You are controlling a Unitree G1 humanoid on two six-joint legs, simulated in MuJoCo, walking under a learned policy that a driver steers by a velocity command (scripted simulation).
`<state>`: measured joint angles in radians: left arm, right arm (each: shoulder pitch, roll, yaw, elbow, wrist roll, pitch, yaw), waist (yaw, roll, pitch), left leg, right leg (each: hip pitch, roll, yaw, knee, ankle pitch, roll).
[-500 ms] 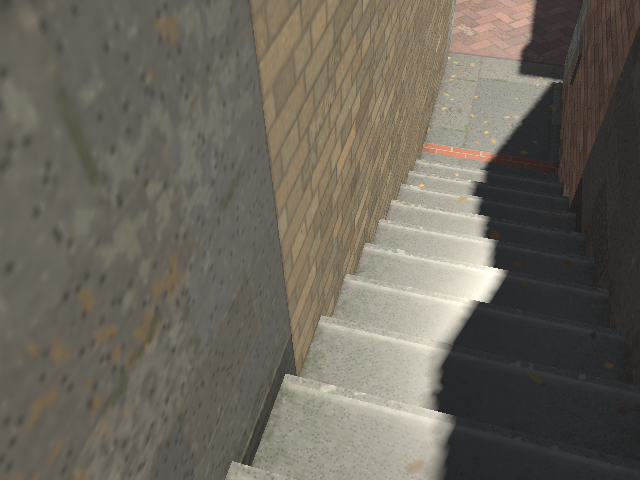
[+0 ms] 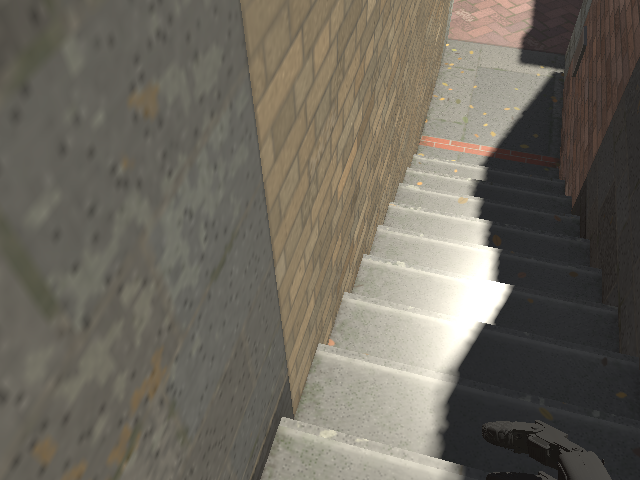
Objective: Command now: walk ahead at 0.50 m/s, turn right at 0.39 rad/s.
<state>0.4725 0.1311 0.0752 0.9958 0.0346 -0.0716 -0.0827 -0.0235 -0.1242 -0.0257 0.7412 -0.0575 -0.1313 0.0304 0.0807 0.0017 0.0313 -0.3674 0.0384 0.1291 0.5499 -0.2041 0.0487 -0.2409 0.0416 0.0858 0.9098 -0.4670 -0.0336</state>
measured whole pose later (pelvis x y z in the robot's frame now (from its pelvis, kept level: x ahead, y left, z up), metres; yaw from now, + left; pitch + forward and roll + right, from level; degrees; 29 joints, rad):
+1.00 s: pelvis +0.39 -0.18 -0.17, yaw -32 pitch +3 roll +4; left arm 0.42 0.24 -0.03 0.82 0.11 -0.06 -0.11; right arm 0.36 -0.22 -0.01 0.86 -0.08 -0.09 0.05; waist -0.01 -0.05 -0.06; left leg -0.27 -0.07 0.06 0.56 -0.34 0.05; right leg -0.83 0.03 0.07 1.87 -0.37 -0.08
